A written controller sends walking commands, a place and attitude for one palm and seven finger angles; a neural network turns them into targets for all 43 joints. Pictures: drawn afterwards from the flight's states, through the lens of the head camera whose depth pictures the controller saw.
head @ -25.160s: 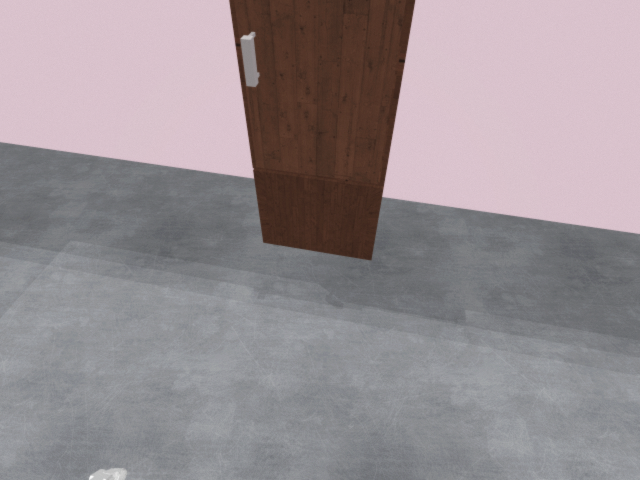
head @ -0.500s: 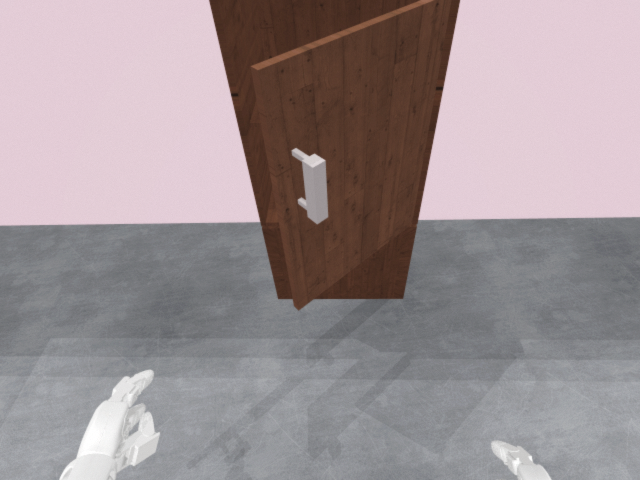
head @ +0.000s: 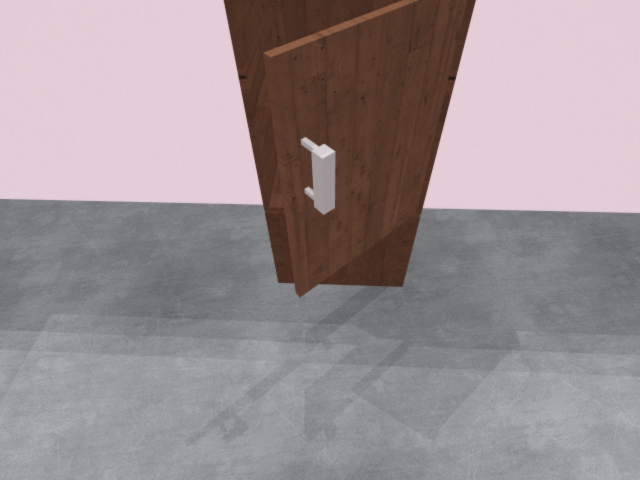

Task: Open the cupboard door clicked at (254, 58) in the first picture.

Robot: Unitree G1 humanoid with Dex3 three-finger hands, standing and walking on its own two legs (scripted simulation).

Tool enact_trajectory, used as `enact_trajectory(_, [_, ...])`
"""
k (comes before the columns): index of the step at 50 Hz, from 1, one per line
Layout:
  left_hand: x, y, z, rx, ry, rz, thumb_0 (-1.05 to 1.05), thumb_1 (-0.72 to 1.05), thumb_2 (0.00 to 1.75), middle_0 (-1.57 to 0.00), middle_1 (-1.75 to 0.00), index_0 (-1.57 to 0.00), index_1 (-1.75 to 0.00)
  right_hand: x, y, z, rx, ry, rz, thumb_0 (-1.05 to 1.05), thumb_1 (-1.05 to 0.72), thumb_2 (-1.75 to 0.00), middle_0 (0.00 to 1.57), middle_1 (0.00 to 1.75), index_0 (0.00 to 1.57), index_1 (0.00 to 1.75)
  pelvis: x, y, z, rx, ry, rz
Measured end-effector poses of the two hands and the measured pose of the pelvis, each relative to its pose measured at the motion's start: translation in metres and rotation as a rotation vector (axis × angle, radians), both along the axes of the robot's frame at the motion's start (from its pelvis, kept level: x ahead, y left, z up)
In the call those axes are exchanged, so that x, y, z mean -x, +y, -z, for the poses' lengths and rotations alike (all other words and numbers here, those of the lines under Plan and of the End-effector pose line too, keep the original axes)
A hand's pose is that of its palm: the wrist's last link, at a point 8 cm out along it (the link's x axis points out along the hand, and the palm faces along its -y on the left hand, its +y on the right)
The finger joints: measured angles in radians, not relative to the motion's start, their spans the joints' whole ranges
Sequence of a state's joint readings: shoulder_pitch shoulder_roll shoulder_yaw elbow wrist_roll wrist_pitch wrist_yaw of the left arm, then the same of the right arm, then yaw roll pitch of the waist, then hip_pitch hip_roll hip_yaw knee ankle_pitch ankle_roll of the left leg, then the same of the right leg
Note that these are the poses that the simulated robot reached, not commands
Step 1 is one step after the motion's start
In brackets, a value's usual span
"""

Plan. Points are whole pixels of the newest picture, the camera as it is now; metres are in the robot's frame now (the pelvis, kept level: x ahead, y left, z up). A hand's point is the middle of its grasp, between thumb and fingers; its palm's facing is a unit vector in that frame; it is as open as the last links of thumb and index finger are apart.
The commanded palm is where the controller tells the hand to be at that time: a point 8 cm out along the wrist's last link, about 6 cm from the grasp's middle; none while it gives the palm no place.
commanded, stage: let the arm hang, fingers relaxed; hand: left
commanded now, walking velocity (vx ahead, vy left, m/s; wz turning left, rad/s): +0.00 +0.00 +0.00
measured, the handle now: (315, 175) +0.58 +0.04 +0.04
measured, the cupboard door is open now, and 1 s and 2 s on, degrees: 43 43 43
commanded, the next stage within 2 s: look to check the result in 0.44 s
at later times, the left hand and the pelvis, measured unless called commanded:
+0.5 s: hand out of the picture +0.01 +0.16 -0.17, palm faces +0.04 -0.98 -0.20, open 7.3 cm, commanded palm none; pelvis +0.01 -0.01 +0.00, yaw +0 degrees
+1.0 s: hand out of the picture +0.03 +0.15 -0.17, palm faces +0.05 -0.98 -0.19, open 7.4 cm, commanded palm none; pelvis +0.03 -0.02 +0.00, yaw +0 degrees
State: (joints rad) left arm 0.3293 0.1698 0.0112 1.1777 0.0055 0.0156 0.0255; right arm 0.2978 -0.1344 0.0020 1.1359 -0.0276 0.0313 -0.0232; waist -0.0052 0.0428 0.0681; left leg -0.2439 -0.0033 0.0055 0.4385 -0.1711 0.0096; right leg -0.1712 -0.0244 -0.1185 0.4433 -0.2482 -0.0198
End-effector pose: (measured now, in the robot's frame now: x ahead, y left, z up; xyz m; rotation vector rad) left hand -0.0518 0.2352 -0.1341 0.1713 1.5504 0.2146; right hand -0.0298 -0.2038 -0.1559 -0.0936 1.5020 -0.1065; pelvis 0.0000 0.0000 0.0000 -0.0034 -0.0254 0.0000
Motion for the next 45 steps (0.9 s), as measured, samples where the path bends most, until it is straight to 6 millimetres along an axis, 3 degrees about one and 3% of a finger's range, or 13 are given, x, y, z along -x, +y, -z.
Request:
enact_trajectory(7, [-0.032, -0.015, 0.005, 0.025, -0.096, 0.013, 0.00, 0.91, 0.90, -0.20, -0.29, -0.20, -0.30, -0.011, 0.007, 0.003, -0.018, -0.044, 0.006, 0.00, -0.91, -0.90, 0.20, 0.30, 0.20, 0.30, -0.003, -0.001, 0.000, -0.006, -0.005, 0.001])
enact_trajectory(14, [-0.058, -0.025, 0.009, 0.042, -0.158, 0.027, 0.01, 0.93, 0.90, -0.20, -0.29, -0.20, -0.30, -0.018, -0.003, 0.000, 0.006, -0.064, 0.012, 0.00, -0.92, -0.90, 0.20, 0.30, 0.20, 0.30, -0.006, -0.005, 0.000, -0.008, -0.010, 0.000])
enact_trajectory(34, [-0.056, -0.032, 0.007, 0.043, -0.105, 0.005, 0.00, 0.91, 0.90, -0.20, -0.29, -0.20, -0.30, -0.036, -0.020, -0.003, 0.025, -0.045, -0.008, 0.00, -0.91, -0.90, 0.20, 0.30, 0.20, 0.30, -0.020, -0.014, -0.001, -0.007, 0.001, -0.007])
enact_trajectory(45, [-0.066, -0.039, 0.007, 0.046, -0.115, 0.001, 0.00, 0.91, 0.90, -0.20, -0.29, -0.20, -0.30, -0.054, -0.029, -0.004, 0.039, -0.059, -0.020, 0.00, -0.92, -0.90, 0.20, 0.30, 0.20, 0.30, -0.029, -0.019, -0.002, -0.010, 0.002, -0.009])
